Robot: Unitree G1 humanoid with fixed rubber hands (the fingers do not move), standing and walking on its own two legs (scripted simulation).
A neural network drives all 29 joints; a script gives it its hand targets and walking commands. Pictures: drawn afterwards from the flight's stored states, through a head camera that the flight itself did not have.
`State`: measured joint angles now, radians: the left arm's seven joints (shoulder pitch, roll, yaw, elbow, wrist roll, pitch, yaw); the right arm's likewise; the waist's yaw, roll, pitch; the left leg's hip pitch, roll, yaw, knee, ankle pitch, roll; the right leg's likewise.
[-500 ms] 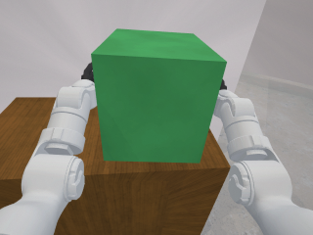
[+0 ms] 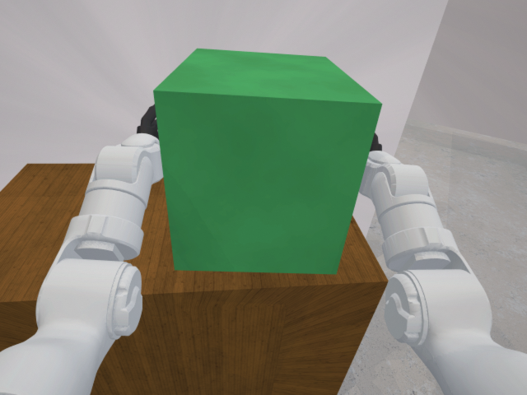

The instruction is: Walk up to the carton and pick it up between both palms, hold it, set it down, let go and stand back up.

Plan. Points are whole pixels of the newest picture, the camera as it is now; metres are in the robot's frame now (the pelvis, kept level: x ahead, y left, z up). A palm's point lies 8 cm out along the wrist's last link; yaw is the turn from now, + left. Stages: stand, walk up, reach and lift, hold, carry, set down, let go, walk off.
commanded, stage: hold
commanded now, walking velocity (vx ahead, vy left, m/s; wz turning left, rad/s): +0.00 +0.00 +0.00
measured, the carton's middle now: (259, 150) +0.45 +0.02 +0.23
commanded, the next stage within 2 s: set down in 0.54 s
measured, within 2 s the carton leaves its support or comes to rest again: neither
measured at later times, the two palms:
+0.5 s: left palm (149, 148) +0.39 +0.19 +0.25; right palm (368, 165) +0.40 -0.15 +0.24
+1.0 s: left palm (159, 155) +0.42 +0.18 +0.23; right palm (363, 171) +0.42 -0.15 +0.22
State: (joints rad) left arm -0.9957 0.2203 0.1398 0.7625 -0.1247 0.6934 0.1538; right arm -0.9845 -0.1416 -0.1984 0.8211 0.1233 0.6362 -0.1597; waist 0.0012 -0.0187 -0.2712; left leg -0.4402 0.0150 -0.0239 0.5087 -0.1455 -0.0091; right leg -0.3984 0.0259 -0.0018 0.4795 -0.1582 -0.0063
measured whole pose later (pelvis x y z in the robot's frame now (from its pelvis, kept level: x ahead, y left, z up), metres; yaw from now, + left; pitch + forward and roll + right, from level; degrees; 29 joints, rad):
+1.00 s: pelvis +0.01 +0.00 +0.00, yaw +0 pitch +3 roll -1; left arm -1.02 0.18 0.27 0.92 0.01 0.49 0.09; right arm -1.02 -0.14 -0.20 1.01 0.12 0.41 -0.16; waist 0.00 -0.01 -0.19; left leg -0.37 0.01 -0.03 0.45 -0.14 -0.01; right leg -0.33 0.03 0.00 0.44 -0.15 -0.01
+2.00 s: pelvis +0.04 +0.00 +0.01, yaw +0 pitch +3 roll -1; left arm -0.89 0.15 0.28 0.92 0.01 0.29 0.08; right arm -0.95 -0.12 -0.16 1.05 0.12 0.23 -0.15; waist 0.00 -0.01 -0.14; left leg -0.32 0.01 -0.03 0.44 -0.17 -0.01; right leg -0.27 0.03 0.00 0.39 -0.18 -0.01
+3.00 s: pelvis +0.07 +0.00 +0.01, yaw +0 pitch +6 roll -1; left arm -0.89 0.15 0.28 1.13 0.01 0.05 0.06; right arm -0.90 -0.11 -0.17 1.08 0.07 0.11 -0.14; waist 0.00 -0.01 -0.12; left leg -0.32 0.01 -0.03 0.44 -0.22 -0.01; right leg -0.27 0.03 0.00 0.39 -0.22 -0.01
